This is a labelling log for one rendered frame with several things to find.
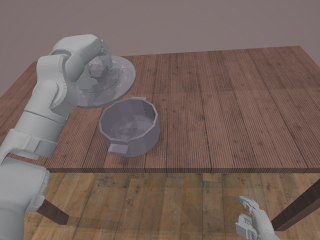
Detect robot left forearm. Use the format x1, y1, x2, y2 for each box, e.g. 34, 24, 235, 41
0, 47, 85, 166

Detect robot left hand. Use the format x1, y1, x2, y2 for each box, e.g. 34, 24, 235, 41
52, 34, 113, 90

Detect table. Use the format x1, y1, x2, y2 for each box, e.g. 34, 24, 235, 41
0, 45, 320, 232

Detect pot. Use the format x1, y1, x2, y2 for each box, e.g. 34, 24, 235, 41
98, 96, 161, 158

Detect lid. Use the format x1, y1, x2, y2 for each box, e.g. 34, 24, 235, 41
76, 55, 137, 109

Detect robot right hand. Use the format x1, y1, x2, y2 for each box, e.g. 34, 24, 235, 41
235, 196, 275, 240

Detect knob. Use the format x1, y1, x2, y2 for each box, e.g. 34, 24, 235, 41
87, 63, 109, 82

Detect robot left upper arm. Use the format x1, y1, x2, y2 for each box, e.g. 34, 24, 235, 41
0, 157, 51, 240

